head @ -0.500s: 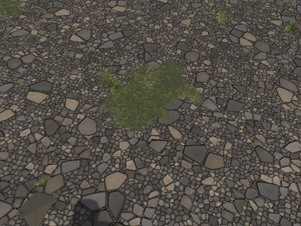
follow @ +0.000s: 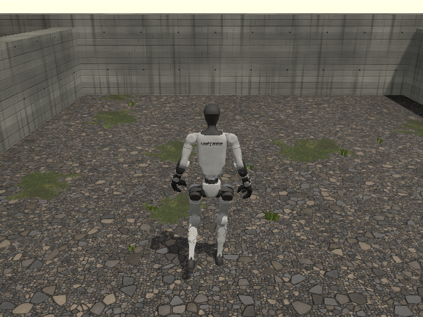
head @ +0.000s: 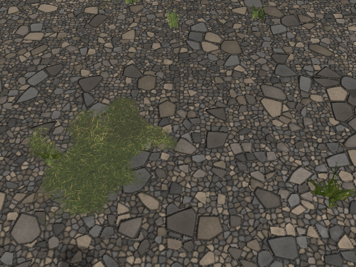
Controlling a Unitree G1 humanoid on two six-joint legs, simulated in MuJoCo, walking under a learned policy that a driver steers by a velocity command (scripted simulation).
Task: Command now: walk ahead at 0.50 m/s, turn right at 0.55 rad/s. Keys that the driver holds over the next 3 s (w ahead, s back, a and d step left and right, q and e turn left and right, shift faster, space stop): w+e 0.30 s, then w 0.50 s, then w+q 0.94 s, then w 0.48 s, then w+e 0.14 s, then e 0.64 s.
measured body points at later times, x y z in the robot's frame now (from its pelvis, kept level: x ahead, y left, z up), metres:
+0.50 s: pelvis +0.28 +0.05 +0.01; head +0.30 +0.06 +0.46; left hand +0.44 +0.29 -0.11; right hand +0.33 -0.25 -0.09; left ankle +0.35 +0.14 -0.73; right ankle +0.17 -0.06 -0.64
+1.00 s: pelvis +0.51 -0.07 +0.01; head +0.53 -0.09 +0.46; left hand +0.73 +0.14 -0.07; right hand +0.49 -0.36 -0.12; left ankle +0.49 +0.09 -0.64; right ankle +0.53 -0.18 -0.73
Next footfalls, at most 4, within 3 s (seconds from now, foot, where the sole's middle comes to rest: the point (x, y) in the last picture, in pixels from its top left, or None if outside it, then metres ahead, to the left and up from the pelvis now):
0.36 left None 0.39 0.13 -0.76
0.86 right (237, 232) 0.57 -0.19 -0.76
1.38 left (184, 159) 0.89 0.01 -0.76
1.86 right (216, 107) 1.19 -0.16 -0.76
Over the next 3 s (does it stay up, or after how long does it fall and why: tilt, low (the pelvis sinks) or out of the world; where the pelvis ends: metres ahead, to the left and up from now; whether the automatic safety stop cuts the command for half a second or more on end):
stays up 1.41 0.02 0.01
